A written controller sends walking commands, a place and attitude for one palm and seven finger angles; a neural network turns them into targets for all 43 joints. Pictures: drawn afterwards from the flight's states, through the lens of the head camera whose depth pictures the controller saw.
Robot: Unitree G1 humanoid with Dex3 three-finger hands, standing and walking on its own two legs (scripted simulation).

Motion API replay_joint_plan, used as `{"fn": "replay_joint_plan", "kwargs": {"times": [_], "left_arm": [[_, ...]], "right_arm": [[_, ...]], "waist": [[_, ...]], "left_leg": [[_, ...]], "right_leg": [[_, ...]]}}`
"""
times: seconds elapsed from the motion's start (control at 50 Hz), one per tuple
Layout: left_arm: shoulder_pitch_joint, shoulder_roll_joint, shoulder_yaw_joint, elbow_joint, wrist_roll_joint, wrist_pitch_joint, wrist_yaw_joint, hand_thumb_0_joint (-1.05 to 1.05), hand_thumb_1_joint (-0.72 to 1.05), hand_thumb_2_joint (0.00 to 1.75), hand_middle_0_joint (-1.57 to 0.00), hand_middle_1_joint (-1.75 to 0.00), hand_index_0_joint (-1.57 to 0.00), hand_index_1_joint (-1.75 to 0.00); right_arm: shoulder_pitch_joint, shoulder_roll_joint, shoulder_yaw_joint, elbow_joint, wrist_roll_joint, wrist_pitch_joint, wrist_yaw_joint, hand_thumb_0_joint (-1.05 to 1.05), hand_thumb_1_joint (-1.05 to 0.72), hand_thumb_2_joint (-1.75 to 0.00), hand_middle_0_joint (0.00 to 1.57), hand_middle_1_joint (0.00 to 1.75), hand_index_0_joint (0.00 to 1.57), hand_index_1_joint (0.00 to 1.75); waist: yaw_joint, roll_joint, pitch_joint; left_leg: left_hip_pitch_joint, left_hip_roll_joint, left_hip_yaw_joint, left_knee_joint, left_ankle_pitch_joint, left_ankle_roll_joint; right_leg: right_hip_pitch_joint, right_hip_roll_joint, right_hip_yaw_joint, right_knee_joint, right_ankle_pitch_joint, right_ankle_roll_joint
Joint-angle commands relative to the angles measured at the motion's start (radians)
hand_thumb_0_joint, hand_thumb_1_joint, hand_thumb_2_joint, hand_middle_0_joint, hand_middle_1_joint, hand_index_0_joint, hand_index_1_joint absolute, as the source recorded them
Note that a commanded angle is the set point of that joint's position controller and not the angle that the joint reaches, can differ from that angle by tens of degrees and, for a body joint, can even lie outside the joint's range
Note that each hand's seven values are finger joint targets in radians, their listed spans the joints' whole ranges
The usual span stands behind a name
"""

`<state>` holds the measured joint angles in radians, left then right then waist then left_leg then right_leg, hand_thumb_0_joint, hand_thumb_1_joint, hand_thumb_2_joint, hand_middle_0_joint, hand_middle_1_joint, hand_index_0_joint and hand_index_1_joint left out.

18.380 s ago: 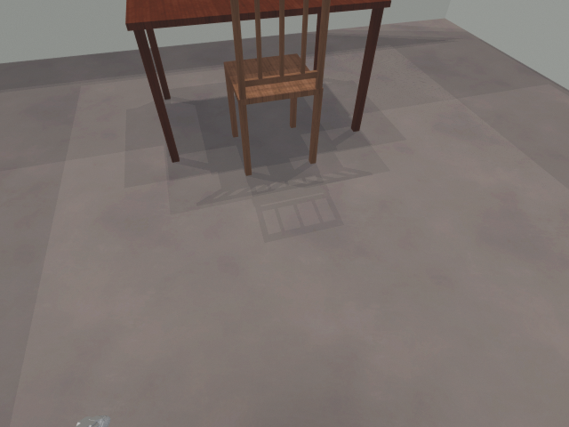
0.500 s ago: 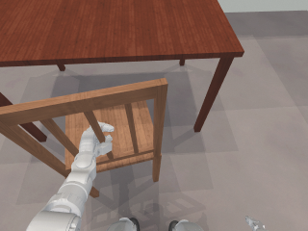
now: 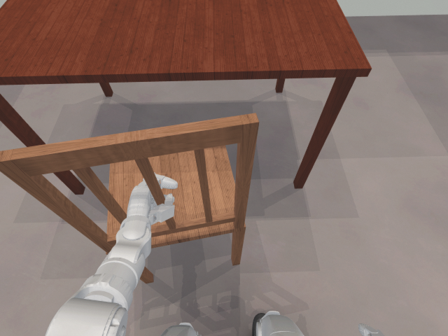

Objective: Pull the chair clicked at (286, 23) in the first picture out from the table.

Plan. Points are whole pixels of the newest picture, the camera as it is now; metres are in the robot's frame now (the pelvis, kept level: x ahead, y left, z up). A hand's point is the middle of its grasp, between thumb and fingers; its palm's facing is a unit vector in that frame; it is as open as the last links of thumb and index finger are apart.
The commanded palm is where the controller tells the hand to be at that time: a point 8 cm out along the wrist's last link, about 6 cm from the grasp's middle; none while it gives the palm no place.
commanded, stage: step backward, pulling the chair out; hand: left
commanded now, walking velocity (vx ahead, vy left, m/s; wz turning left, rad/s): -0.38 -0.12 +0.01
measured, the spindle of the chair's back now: (159, 198) +0.39 +0.14 -0.06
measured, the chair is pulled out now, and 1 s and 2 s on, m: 0.18 0.29 0.57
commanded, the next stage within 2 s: stop walking, hand still on the chair in 1.70 s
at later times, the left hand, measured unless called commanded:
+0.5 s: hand (165, 224) +0.32 +0.12 -0.05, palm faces -0.07 -0.98 -0.17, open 4.9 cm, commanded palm +0.30 +0.17 -0.05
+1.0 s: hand (158, 269) +0.24 +0.12 -0.05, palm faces -0.08 -0.98 -0.17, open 4.9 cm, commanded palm +0.22 +0.17 -0.05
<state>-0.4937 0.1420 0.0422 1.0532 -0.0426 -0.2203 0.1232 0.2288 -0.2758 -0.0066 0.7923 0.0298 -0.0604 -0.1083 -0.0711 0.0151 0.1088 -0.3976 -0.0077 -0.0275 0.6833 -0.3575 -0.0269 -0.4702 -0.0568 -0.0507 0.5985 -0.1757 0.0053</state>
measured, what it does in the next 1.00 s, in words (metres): walks backwards: left foot, then right foot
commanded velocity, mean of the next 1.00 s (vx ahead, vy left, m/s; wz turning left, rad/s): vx -0.38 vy -0.05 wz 0.04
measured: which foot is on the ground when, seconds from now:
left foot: up 0.00-0.00, down 0.02-1.00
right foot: down 0.00-0.46, up 0.48-0.60, down 0.62-0.94, up 0.96-1.00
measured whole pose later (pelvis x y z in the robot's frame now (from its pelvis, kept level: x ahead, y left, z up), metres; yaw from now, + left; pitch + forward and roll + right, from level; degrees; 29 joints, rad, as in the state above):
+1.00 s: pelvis -0.14 +0.02 +0.01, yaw -4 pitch +2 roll -1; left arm -0.48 0.19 0.02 0.93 -0.03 -0.17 0.10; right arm 0.18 -0.26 -0.03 0.70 0.00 0.02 -0.11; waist -0.07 -0.02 0.16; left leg -0.37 0.01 -0.02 0.55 -0.21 -0.01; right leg -0.42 -0.02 -0.01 0.63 -0.30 0.00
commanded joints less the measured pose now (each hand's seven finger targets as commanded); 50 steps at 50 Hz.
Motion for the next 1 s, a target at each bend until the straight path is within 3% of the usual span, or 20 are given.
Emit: {"fn": "replay_joint_plan", "kwargs": {"times": [0.0, 0.08, 0.16, 0.2, 0.24, 0.26, 0.3, 0.38, 0.42, 0.48, 0.54, 0.6, 0.66, 0.7, 0.74, 0.8, 0.88, 0.92, 0.94, 0.98], "left_arm": [[-0.279, 0.164, -0.022, -0.205, 0.013, -0.035, -0.003, 0.0, 0.9, 0.9, -0.5, -1.45, -0.5, -1.45], [-0.302, 0.112, -0.042, -0.274, 0.027, -0.043, -0.024, 0.0, 0.9, 0.9, -0.5, -1.45, -0.5, -1.45], [-0.291, 0.115, -0.037, -0.298, 0.042, -0.065, -0.029, 0.0, 0.9, 0.9, -0.5, -1.45, -0.5, -1.45], [-0.262, 0.179, 0.008, -0.285, 0.039, -0.068, -0.023, 0.0, 0.9, 0.9, -0.5, -1.45, -0.5, -1.45], [-0.237, 0.209, 0.024, -0.276, 0.034, -0.073, -0.021, 0.0, 0.9, 0.9, -0.5, -1.45, -0.5, -1.45], [-0.22, 0.223, 0.032, -0.262, 0.036, -0.065, -0.021, 0.0, 0.9, 0.9, -0.5, -1.45, -0.5, -1.45], [-0.171, 0.239, 0.046, -0.245, 0.035, -0.029, -0.018, 0.0, 0.9, 0.9, -0.5, -1.45, -0.5, -1.45], [-0.172, 0.184, 0.002, -0.321, 0.021, 0.006, -0.019, 0.0, 0.9, 0.9, -0.5, -1.45, -0.5, -1.45], [-0.179, 0.144, -0.036, -0.383, 0.006, -0.002, -0.025, 0.0, 0.9, 0.9, -0.5, -1.45, -0.5, -1.45], [-0.234, 0.114, -0.044, -0.413, 0.019, -0.016, -0.034, 0.0, 0.9, 0.9, -0.5, -1.45, -0.5, -1.45], [-0.269, 0.104, -0.049, -0.365, 0.031, -0.038, -0.029, 0.0, 0.9, 0.9, -0.5, -1.45, -0.5, -1.45], [-0.282, 0.148, -0.022, -0.304, 0.057, -0.065, -0.032, 0.0, 0.9, 0.9, -0.5, -1.45, -0.5, -1.45], [-0.265, 0.211, 0.028, -0.28, 0.042, -0.079, -0.026, 0.0, 0.9, 0.9, -0.5, -1.45, -0.5, -1.45], [-0.234, 0.264, 0.054, -0.256, 0.031, -0.085, -0.027, 0.0, 0.9, 0.9, -0.5, -1.45, -0.5, -1.45], [-0.211, 0.262, 0.052, -0.24, 0.035, -0.064, -0.025, 0.0, 0.9, 0.9, -0.5, -1.45, -0.5, -1.45], [-0.176, 0.249, 0.058, -0.242, 0.032, -0.036, -0.017, 0.0, 0.9, 0.9, -0.5, -1.45, -0.5, -1.45], [-0.218, 0.171, -0.016, -0.311, 0.015, -0.037, -0.029, 0.0, 0.9, 0.9, -0.5, -1.45, -0.5, -1.45], [-0.244, 0.139, -0.036, -0.364, 0.028, -0.042, -0.036, 0.0, 0.9, 0.9, -0.5, -1.45, -0.5, -1.45], [-0.234, 0.143, -0.023, -0.361, 0.03, -0.042, -0.037, 0.0, 0.9, 0.9, -0.5, -1.45, -0.5, -1.45], [-0.232, 0.126, -0.022, -0.351, 0.031, -0.044, -0.032, 0.0, 0.9, 0.9, -0.5, -1.45, -0.5, -1.45]], "right_arm": [[0.022, -0.153, -0.06, -0.122, 0.0, -0.009, -0.025, 0.0, -0.9, -0.9, 0.2, 0.3, 0.2, 0.3], [0.005, -0.103, -0.053, -0.156, -0.028, 0.023, -0.006, 0.0, -0.9, -0.9, 0.2, 0.3, 0.2, 0.3], [0.046, -0.1, -0.061, -0.149, -0.029, 0.021, 0.018, 0.0, -0.9, -0.9, 0.2, 0.3, 0.2, 0.3], [0.053, -0.107, -0.068, -0.156, -0.017, 0.029, 0.01, 0.0, -0.9, -0.9, 0.2, 0.3, 0.2, 0.3], [0.029, -0.095, -0.068, -0.168, -0.008, 0.033, -0.001, 0.0, -0.9, -0.9, 0.2, 0.3, 0.2, 0.3], [0.003, -0.089, -0.062, -0.172, -0.008, 0.031, -0.007, 0.0, -0.9, -0.9, 0.2, 0.3, 0.2, 0.3], [-0.02, -0.1, -0.052, -0.171, -0.014, 0.032, -0.016, 0.0, -0.9, -0.9, 0.2, 0.3, 0.2, 0.3], [-0.016, -0.107, -0.035, -0.169, -0.015, 0.055, -0.031, 0.0, -0.9, -0.9, 0.2, 0.3, 0.2, 0.3], [-0.042, -0.123, -0.043, -0.215, -0.013, 0.074, -0.03, 0.0, -0.9, -0.9, 0.2, 0.3, 0.2, 0.3], [-0.054, -0.089, -0.042, -0.209, -0.038, 0.066, -0.008, 0.0, -0.9, -0.9, 0.2, 0.3, 0.2, 0.3], [0.022, -0.096, -0.058, -0.157, -0.039, 0.042, 0.015, 0.0, -0.9, -0.9, 0.2, 0.3, 0.2, 0.3], [0.039, -0.104, -0.059, -0.128, -0.041, 0.031, 0.03, 0.0, -0.9, -0.9, 0.2, 0.3, 0.2, 0.3], [0.046, -0.104, -0.072, -0.138, -0.016, 0.039, 0.016, 0.0, -0.9, -0.9, 0.2, 0.3, 0.2, 0.3], [-0.001, -0.097, -0.065, -0.166, -0.004, 0.033, -0.008, 0.0, -0.9, -0.9, 0.2, 0.3, 0.2, 0.3], [-0.044, -0.091, -0.049, -0.168, -0.009, 0.03, -0.016, 0.0, -0.9, -0.9, 0.2, 0.3, 0.2, 0.3], [-0.045, -0.1, -0.033, -0.149, -0.022, 0.025, -0.033, 0.0, -0.9, -0.9, 0.2, 0.3, 0.2, 0.3], [-0.003, -0.127, -0.054, -0.176, -0.011, 0.049, -0.031, 0.0, -0.9, -0.9, 0.2, 0.3, 0.2, 0.3], [-0.026, -0.102, -0.043, -0.188, -0.036, 0.055, -0.016, 0.0, -0.9, -0.9, 0.2, 0.3, 0.2, 0.3], [-0.03, -0.093, -0.049, -0.183, -0.045, 0.052, -0.002, 0.0, -0.9, -0.9, 0.2, 0.3, 0.2, 0.3], [0.009, -0.094, -0.06, -0.168, -0.048, 0.041, 0.02, 0.0, -0.9, -0.9, 0.2, 0.3, 0.2, 0.3]], "waist": [[0.046, 0.028, -0.417], [0.043, 0.184, -0.418], [0.024, 0.141, -0.463], [0.015, 0.027, -0.512], [0.021, -0.081, -0.53], [0.035, -0.114, -0.52], [0.048, -0.11, -0.483], [0.019, -0.119, -0.486], [0.039, 0.079, -0.454], [0.047, 0.235, -0.388], [0.021, 0.172, -0.438], [0.019, 0.22, -0.453], [0.006, 0.039, -0.547], [0.026, -0.06, -0.515], [0.048, -0.077, -0.462], [0.039, -0.09, -0.447], [0.025, -0.047, -0.455], [0.024, 0.232, -0.463], [0.032, 0.277, -0.456], [0.03, 0.275, -0.449]], "left_leg": [[0.157, 0.199, -0.142, -0.207, 0.556, 0.061], [0.182, 0.279, -0.187, -0.2, 0.731, 0.108], [0.312, 0.256, -0.135, -0.064, 0.949, 0.083], [0.21, 0.203, -0.077, -0.03, 0.787, 0.024], [0.06, 0.086, -0.004, 0.086, 0.204, -0.027], [-0.005, 0.042, -0.018, 0.139, -0.092, -0.028], [-0.036, 0.035, -0.061, 0.167, -0.172, -0.023], [0.091, 0.08, -0.029, -0.191, 0.148, -0.005], [0.125, 0.206, -0.126, -0.285, 0.432, 0.066], [0.122, 0.324, -0.227, -0.283, 0.594, 0.148], [0.432, 0.316, -0.21, -0.126, 1.037, 0.144], [0.484, 0.282, -0.157, -0.06, 1.095, 0.11], [0.321, 0.198, -0.046, -0.03, 0.837, 0.034], [0.062, 0.089, -0.004, 0.061, 0.169, -0.013], [-0.037, 0.049, -0.059, 0.138, -0.104, -0.015], [0.007, 0.069, -0.071, -0.041, 0.024, -0.012], [0.211, 0.188, -0.111, -0.215, 0.661, 0.051], [0.275, 0.268, -0.222, -0.246, 0.872, 0.111], [0.31, 0.311, -0.248, -0.256, 0.903, 0.139], [0.42, 0.331, -0.256, -0.202, 1.022, 0.171]], "right_leg": [[0.244, -0.057, 0.07, 0.01, 0.314, 0.002], [0.173, -0.005, 0.056, 0.157, -0.049, -0.003], [0.215, -0.015, 0.08, -0.009, 0.234, -0.019], [0.363, -0.064, 0.105, -0.038, 0.576, -0.04], [0.449, -0.214, 0.233, -0.08, 0.775, -0.115], [0.452, -0.279, 0.279, -0.119, 0.79, -0.144], [0.411, -0.315, 0.27, -0.136, 0.686, -0.162], [0.403, -0.195, 0.135, -0.071, 0.565, -0.064], [0.317, -0.036, 0.046, 0.003, 0.207, 0.01], [0.184, 0.025, 0.048, 0.207, -0.237, -0.005], [0.1, 0.029, 0.064, 0.018, -0.14, -0.011], [0.148, 0.018, 0.072, -0.119, 0.049, -0.017], [0.392, -0.05, 0.109, -0.138, 0.603, -0.029], [0.508, -0.212, 0.218, -0.119, 0.852, -0.1], [0.458, -0.289, 0.242, -0.135, 0.772, -0.14], [0.479, -0.241, 0.164, -0.088, 0.756, -0.106], [0.358, -0.044, 0.076, -0.055, 0.435, -0.002], [0.237, 0.015, 0.056, 0.094, 0.049, 0.003], [0.164, 0.029, 0.066, 0.143, -0.207, -0.006], [0.081, 0.039, 0.078, 0.136, -0.288, -0.019]]}}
